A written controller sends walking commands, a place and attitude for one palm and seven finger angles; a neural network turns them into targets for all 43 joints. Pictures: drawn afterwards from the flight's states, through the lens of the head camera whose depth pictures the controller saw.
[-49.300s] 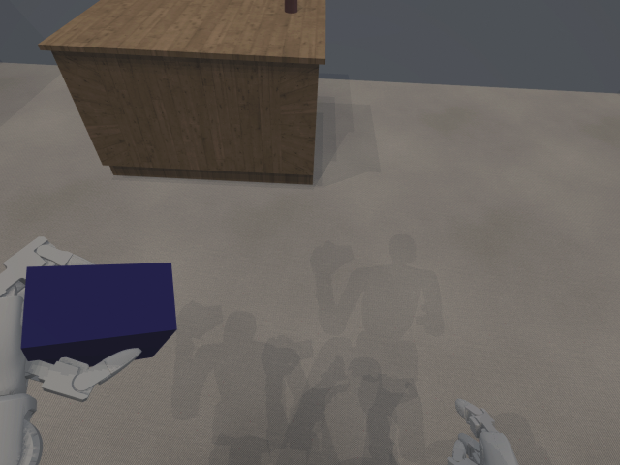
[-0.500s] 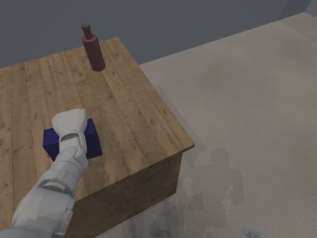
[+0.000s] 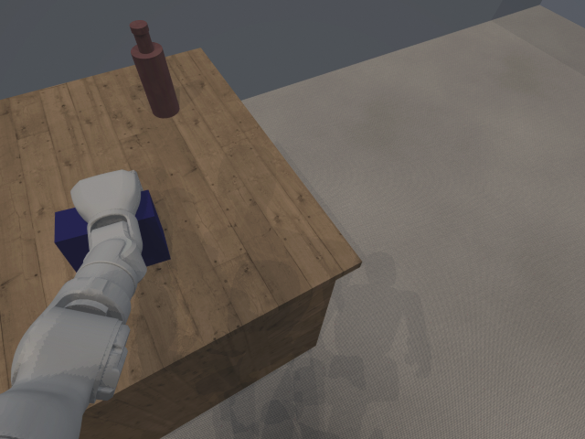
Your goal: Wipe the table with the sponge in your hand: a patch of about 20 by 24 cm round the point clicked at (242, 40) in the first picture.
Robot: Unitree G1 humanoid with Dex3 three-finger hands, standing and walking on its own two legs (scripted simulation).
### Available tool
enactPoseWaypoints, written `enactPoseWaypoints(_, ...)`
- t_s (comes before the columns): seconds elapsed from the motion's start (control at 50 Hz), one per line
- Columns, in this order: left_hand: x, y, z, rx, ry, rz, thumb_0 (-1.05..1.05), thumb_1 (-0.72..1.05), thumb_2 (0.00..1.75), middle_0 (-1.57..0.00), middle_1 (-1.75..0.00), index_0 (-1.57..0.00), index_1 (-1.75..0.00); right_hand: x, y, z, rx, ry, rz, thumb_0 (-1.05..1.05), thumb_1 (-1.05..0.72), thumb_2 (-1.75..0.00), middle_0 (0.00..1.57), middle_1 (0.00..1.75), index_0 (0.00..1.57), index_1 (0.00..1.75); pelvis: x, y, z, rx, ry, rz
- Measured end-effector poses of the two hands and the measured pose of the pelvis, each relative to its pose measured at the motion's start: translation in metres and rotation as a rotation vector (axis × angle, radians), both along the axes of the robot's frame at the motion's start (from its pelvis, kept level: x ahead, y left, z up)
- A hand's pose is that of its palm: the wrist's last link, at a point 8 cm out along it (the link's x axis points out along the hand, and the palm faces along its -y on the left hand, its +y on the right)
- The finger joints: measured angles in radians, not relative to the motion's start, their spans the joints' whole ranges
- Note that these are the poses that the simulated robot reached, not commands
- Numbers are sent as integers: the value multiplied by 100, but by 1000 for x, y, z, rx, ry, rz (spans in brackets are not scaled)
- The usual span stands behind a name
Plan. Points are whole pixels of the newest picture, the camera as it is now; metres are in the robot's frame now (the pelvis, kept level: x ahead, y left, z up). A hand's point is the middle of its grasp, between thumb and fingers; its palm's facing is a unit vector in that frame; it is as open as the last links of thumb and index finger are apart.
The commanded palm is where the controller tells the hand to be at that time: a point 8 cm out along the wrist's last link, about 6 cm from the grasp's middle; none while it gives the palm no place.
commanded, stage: wipe forward along the middle lane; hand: left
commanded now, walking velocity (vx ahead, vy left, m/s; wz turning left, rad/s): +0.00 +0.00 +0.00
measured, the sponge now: (120, 244) +0.42 +0.28 -0.04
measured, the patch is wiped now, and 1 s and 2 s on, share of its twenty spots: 1.00 1.00 1.00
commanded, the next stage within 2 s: slide back across to the first lane in 0.04 s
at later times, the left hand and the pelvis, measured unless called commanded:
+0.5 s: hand (95, 211) +0.45 +0.30 +0.01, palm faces -0.10 -0.05 -0.99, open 10.1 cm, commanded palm +0.42 +0.30 +0.06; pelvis +0.01 +0.03 +0.00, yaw -1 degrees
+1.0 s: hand (61, 237) +0.40 +0.34 +0.01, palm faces -0.09 -0.04 -0.99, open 10.1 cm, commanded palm +0.37 +0.32 +0.05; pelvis +0.03 +0.03 +0.01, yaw +1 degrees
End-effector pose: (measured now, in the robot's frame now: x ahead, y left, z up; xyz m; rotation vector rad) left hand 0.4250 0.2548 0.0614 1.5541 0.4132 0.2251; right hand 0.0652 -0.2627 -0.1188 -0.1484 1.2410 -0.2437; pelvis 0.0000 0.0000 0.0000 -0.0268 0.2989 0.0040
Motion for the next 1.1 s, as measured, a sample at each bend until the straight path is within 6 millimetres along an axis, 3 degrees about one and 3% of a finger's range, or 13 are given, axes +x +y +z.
enactPoseWaypoints(0.24, 17, 13, 0, -3, -10, 5, 0, -56, 108, -78, -136, -78, -139, -15, 18, -2, 5, 33, -12, 1, -91, -90, 20, 29, 20, 30, 0, 15, -3, -12, 27, -2)
enactPoseWaypoints(0.44, 14, 33, 3, -34, -25, 20, 0, -55, 107, -76, -137, -76, -140, -15, 29, 4, 16, 39, -34, 1, -91, -90, 20, 29, 20, 30, 9, 24, 1, -17, 2, -12)
enactPoseWaypoints(0.62, 6, 58, 4, -26, -4, 24, 0, -53, 107, -75, -137, -75, -141, 10, 33, 11, 10, 20, -6, 1, -91, -90, 20, 29, 20, 30, 21, 30, 6, -22, -23, 2)
enactPoseWaypoints(0.92, -24, 78, 3, -35, -34, 33, 0, -51, 106, -73, -138, -73, -142, 68, 38, 16, 31, -51, 61, 1, -91, -90, 20, 29, 20, 30, 35, 30, 9, -21, -52, 10)
enactPoseWaypoints(1.1, -48, 72, 2, -20, -23, 25, 0, -50, 105, -72, -139, -72, -143, 81, 37, 17, 33, -76, 95, 1, -91, -90, 20, 29, 20, 30, 28, 25, 10, -17, -78, 29)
